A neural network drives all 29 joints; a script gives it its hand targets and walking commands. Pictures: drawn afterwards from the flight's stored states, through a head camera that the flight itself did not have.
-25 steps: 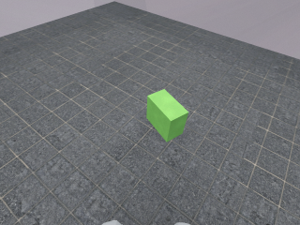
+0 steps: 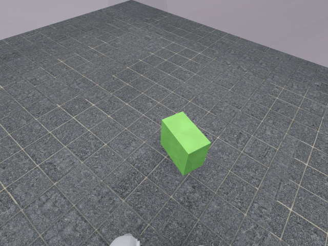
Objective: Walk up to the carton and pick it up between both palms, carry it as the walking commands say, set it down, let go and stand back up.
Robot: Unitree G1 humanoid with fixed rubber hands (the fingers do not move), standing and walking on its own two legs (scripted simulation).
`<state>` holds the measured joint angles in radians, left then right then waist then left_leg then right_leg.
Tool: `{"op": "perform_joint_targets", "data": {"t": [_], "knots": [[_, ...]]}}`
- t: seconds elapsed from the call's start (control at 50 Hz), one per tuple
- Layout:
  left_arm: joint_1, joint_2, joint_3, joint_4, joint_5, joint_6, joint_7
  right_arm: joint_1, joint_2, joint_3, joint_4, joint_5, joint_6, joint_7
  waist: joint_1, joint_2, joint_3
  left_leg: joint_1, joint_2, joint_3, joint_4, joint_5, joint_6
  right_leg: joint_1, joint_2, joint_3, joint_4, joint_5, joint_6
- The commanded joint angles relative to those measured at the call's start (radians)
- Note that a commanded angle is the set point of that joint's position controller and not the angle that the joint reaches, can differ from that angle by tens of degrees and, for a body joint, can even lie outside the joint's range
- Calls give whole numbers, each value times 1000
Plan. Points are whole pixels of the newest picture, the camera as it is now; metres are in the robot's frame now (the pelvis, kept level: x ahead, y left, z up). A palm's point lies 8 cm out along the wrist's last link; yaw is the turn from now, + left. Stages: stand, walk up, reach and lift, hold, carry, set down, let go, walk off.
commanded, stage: walk up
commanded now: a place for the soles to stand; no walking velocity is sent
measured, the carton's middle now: (182, 143) +0.84 -0.11 -0.58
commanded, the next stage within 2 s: none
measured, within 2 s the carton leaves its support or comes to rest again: neither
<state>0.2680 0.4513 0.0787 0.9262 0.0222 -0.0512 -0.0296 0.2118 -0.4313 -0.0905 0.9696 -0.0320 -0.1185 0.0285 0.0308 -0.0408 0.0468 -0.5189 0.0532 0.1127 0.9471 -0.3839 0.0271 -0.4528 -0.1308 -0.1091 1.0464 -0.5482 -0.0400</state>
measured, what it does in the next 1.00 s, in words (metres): walks ahead: right foot, then left foot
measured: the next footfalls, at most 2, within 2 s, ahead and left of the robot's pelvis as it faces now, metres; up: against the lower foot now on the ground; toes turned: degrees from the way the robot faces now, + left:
right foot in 0.22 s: +0.22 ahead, -0.16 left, +0.00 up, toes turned -9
left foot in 0.52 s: +0.33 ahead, +0.09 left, +0.00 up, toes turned +5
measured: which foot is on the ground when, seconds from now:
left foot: down 0.00-0.26, up 0.28-0.50, down 0.52-1.00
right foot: up 0.00-0.20, down 0.22-0.54, up 0.56-0.68, down 0.70-1.00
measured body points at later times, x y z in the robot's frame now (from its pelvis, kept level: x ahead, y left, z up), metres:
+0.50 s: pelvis +0.17 -0.04 +0.01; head +0.19 -0.04 +0.45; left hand +0.23 +0.29 -0.10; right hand +0.28 -0.37 -0.10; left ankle +0.27 +0.08 -0.67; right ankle +0.18 -0.15 -0.68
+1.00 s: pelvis +0.26 -0.04 +0.01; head +0.28 -0.05 +0.46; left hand +0.39 +0.27 -0.10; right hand +0.35 -0.36 -0.11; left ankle +0.29 +0.09 -0.68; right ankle +0.25 -0.17 -0.68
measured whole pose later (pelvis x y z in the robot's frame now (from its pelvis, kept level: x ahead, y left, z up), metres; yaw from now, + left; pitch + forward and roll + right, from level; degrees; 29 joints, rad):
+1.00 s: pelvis +0.26 -0.04 +0.01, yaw -3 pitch -1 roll +1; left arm 0.07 0.39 0.02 1.05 0.00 -0.06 0.03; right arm 0.05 -0.38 -0.03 1.09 0.00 -0.05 -0.01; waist -0.01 0.00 0.08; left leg -0.44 0.09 0.10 0.90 -0.44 -0.03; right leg -0.41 -0.05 -0.02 0.93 -0.50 0.01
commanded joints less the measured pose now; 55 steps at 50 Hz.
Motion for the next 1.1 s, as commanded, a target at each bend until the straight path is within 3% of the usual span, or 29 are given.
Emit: {"op": "perform_joint_targets", "data": {"t": [0.0, 0.04, 0.08, 0.14, 0.16, 0.18, 0.2, 0.22, 0.24, 0.26, 0.28, 0.32, 0.42, 0.48, 0.5, 0.52, 0.54, 0.58, 0.62, 0.66, 0.68, 0.7, 0.72, 0.76, 0.8, 0.84, 0.88, 0.96, 1.08], "knots": [[-198, 245, 45, -119, -15, -31, 16, 151, -378, -107, -44, 11, -15, -52, -150, 62, -47, 514, 414, -822, -597, -309, 306, -564, -4, 195, 253, 45, 24], [-130, 238, 54, -70, -1, -41, 13, 48, -336, -79, -67, 8, -16, -57, -74, 71, 36, 335, 417, -639, -544, -102, 313, -481, -42, 181, 163, 53, 29], [-115, 201, 56, -65, -12, -40, 1, 53, -325, -71, -65, 2, -23, -47, -62, 141, 56, 203, 373, -474, -503, 146, 272, -324, -38, 152, 66, 70, 15], [-26, 177, 56, -38, -13, -40, -14, -6, -325, -63, -88, 3, -16, -39, -18, 219, -28, 106, 287, -289, -421, 100, 215, -47, 22, 57, -158, 182, 7], [54, 178, 70, -7, -9, -37, -16, -68, -322, -62, -100, 6, -8, -33, 41, 200, -37, -23, 252, -196, -351, 36, 174, 150, 63, -19, -229, 238, -2], [164, 217, 95, 33, 0, -40, -5, -83, -267, -44, -91, -3, -2, -31, 103, 70, -78, -134, 186, -110, -134, 82, 139, 339, 119, -20, -284, 193, -8], [254, 301, 129, 42, 7, -42, 11, -81, -189, -13, -116, 3, -1, -29, 167, -202, -119, -312, 75, 16, 232, 166, 71, 487, 27, 241, -448, -67, -71], [246, 382, 135, 1, -3, -46, 16, -90, -178, -10, -160, 20, -1, -32, 150, -381, -143, -501, -47, -10, 383, -130, 25, 504, -247, 832, -758, -219, -208], [127, 369, 123, -45, -13, -45, 10, -117, -272, -34, -147, 14, 5, -43, 105, -152, -98, -451, 24, -155, 440, -133, 23, 421, -309, 911, -774, -257, -265], [77, 311, 103, -66, -25, -45, 15, -99, -283, -31, -108, 18, 2, -44, 67, -23, -48, -409, 63, -137, 425, -106, 10, 377, -279, 801, -729, -158, -281], [67, 299, 95, -65, -25, -45, 25, -93, -259, -31, -92, 16, 0, -43, 53, -20, -26, -394, 79, -141, 381, -130, 7, 337, -266, 691, -669, 26, -284], [17, 273, 81, -88, -14, -52, 33, -6, -241, -28, -67, 8, -5, -39, -3, -49, 0, -277, 95, -145, 267, -155, 8, 198, -278, 559, -613, 254, -279], [-8, 295, 71, -101, -1, -61, 31, 9, -202, -47, -59, 11, 7, -18, -23, -150, -36, -64, 59, -59, 28, -54, 11, 71, -223, 404, -567, 310, -242], [-127, 188, 9, -122, -12, -34, 34, 124, -214, -67, -8, 0, 5, -41, -133, 28, -86, 420, -22, -31, -161, 93, 39, -284, -117, 169, -260, 352, -117], [-94, 134, -12, -122, -19, -35, 38, 203, -283, -88, -14, -5, 2, -54, -170, 284, -132, 520, 141, -324, -380, 11, 106, -377, -7, 33, 54, 387, -42], [-86, 131, -4, -127, -29, -31, 47, 189, -347, -87, -43, -4, 0, -64, -170, 328, -166, 518, 378, -690, -541, 26, 238, -408, 99, 50, 171, 106, 13], [-92, 228, 26, -103, -30, -24, 58, 108, -350, -84, -55, 19, 3, -62, -141, 153, -158, 456, 432, -767, -521, 141, 322, -326, 70, 147, 197, -64, 25], [-68, 213, 20, -58, -22, -26, 59, 19, -307, -69, -69, 12, 18, -66, -75, 129, -108, 285, 405, -541, -440, 235, 298, -239, 31, 132, 132, -108, 9], [10, 208, 29, -3, -17, -28, 55, -81, -281, -52, -88, 11, 27, -64, -31, 191, -58, 120, 349, -414, -380, 242, 243, -114, 35, 115, 0, -27, -10], [104, 171, 30, 52, -21, -37, 57, -168, -240, -26, -84, 13, 39, -56, 35, 190, -118, -19, 227, -210, -215, 232, 127, 134, 53, 111, -274, 222, -32], [67, 241, 47, 45, -6, -42, 62, -156, -187, -13, -85, 20, 52, -52, 28, -48, -108, -79, 122, -96, -25, 184, 52, 128, -26, 298, -422, 240, -60], [5, 294, 53, 17, 3, -46, 64, -155, -164, 1, -91, 23, 64, -52, 8, -160, -94, -161, 30, -49, 72, 19, 12, 114, -150, 601, -553, 132, -137], [-66, 318, 45, 4, -4, -38, 63, -188, -200, -20, -75, 32, 66, -60, -5, -109, -88, -74, 31, -74, 46, -145, 7, 56, -223, 649, -568, 195, -239], [-105, 264, 24, 11, -15, -35, 66, -181, -209, -19, -25, 25, 45, -55, -28, 2, -62, 34, 37, -82, -57, 74, 8, -1, -142, 484, -454, 433, -201], [-159, 226, 7, 17, -16, -29, 69, -121, -201, -18, 20, 32, 32, -54, -56, -8, -133, 212, 78, -138, -147, 333, 39, -38, -51, 297, -322, 546, -75], [-179, 202, 0, 46, -24, -25, 69, -122, -237, -14, 38, 33, 31, -53, -44, 23, -190, 247, 163, -241, -194, 453, 93, 17, 14, 182, -233, 557, -21], [-168, 202, -3, 77, -28, -24, 73, -164, -238, -7, 38, 33, 41, -57, -24, 16, -225, 225, 168, -223, -190, 464, 98, 103, 12, 192, -249, 558, -23], [-204, 227, -4, 92, -18, -20, 69, -222, -203, 3, 65, 39, 52, -56, -26, -61, -172, 189, 94, -105, -184, 356, 23, 112, -35, 291, -382, 534, -70], [-272, 185, -21, 100, -19, -10, 66, -221, -183, 6, 91, 29, 54, -50, -42, 32, -177, 288, 126, -109, -270, 377, 43, 105, -4, 234, -389, 537, -35]]}}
